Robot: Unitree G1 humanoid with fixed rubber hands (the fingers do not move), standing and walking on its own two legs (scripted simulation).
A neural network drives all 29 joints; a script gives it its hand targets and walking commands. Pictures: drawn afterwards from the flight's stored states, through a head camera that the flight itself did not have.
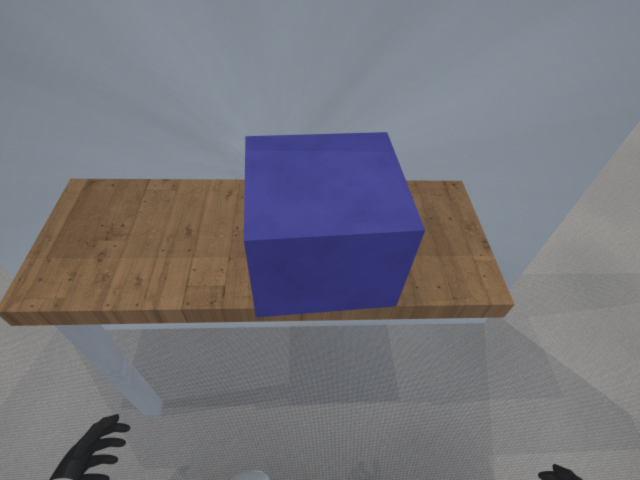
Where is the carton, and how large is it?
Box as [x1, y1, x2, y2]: [244, 132, 424, 316]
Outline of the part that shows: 386,132 245,136 244,245 256,316 396,305 422,237 424,228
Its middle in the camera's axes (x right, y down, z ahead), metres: +0.01 -0.02 +0.62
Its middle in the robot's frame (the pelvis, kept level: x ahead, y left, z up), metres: +0.48 +0.02 +0.02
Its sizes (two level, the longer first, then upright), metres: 0.227 0.213 0.188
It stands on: a table, 0.66 m high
